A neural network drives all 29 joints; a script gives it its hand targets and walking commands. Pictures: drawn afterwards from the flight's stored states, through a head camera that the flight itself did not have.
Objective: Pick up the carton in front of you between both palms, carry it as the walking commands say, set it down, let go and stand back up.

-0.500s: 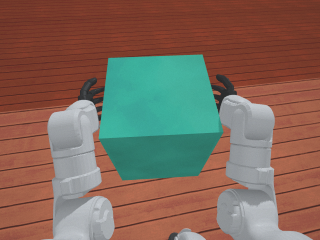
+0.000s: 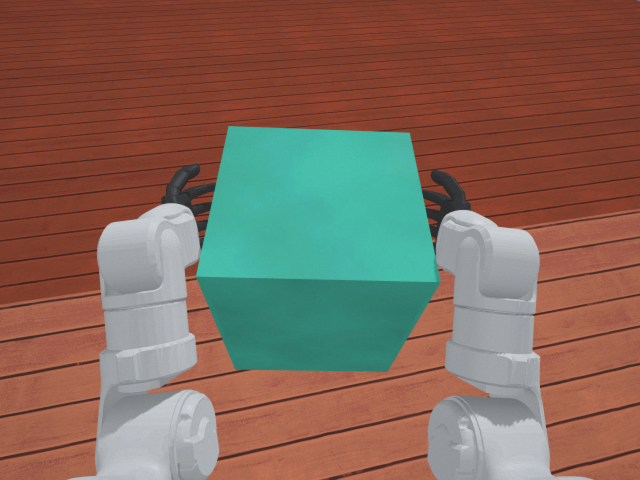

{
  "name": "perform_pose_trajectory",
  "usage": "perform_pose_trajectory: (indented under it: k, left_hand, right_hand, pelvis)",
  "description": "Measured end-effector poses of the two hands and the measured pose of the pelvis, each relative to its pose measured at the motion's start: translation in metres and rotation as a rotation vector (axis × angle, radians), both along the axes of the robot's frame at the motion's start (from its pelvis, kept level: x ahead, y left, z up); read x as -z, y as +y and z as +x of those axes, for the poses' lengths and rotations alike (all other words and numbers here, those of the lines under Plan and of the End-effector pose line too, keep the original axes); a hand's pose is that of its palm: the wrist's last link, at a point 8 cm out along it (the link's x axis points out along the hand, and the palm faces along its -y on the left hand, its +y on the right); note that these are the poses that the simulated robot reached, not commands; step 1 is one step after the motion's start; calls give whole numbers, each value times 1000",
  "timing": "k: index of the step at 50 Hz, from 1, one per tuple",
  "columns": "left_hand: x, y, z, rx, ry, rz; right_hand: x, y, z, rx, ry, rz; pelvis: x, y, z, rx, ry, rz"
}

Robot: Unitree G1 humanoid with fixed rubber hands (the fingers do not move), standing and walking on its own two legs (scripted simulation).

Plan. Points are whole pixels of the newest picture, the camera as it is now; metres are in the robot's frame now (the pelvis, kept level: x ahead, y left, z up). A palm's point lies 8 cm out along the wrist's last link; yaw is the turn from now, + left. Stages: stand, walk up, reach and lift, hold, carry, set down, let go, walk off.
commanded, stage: carry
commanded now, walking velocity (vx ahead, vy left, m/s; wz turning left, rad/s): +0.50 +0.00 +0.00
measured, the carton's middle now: (315, 260) +0.37 -0.01 +0.09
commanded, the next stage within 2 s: none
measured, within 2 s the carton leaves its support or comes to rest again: neither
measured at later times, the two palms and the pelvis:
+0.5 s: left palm (204, 75) +0.65 +0.14 +0.20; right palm (396, 64) +0.68 -0.16 +0.20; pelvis +0.30 -0.05 +0.05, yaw +1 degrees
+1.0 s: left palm out of the picture +0.99 +0.12 +0.25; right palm out of the picture +0.96 -0.18 +0.25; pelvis +0.61 +0.00 +0.10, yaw -1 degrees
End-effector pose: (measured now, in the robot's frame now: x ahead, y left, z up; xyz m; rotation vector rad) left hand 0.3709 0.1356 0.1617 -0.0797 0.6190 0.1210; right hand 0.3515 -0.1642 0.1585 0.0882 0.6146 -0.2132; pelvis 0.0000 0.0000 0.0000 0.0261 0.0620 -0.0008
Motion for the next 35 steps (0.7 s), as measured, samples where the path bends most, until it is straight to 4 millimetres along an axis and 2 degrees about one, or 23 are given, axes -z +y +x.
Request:
perform_pose_trajectory:
  k: [3,6,10,14,18,23,26,29,32,35]
  left_hand:
    - [1,-10,35,18,50,-19]
    - [-7,-16,70,23,36,-34]
    - [-26,-18,118,9,-28,-35]
    - [-41,-17,169,-22,-67,-11]
    - [-41,-12,215,-74,-54,27]
    - [-32,-1,254,-130,46,29]
    - [-41,3,288,-141,26,21]
    - [-57,3,329,-130,-22,14]
    - [-69,2,374,-104,-51,11]
    - [-73,2,423,-72,-50,10]
  right_hand:
    - [2,-9,24,35,49,5]
    - [-8,-15,57,50,35,11]
    - [-30,-18,114,33,-29,13]
    - [-44,-18,179,-12,-66,17]
    - [-42,-13,246,-86,-52,14]
    - [-36,0,304,-122,46,45]
    - [-44,4,338,-119,27,57]
    - [-58,3,373,-104,-22,56]
    - [-69,2,410,-89,-51,48]
    - [-74,2,449,-68,-50,31]
  pelvis:
    - [-15,3,32,2,5,-14]
    - [-26,3,64,6,8,-23]
    - [-33,-4,113,3,14,-25]
    - [-31,-17,173,-2,18,-31]
    - [-25,-36,231,-14,-3,-52]
    - [-46,-45,283,-11,-1,-31]
    - [-55,-45,314,-11,2,-23]
    - [-61,-42,349,-8,8,-24]
    - [-63,-35,390,-2,15,-25]
    - [-61,-24,436,4,19,-17]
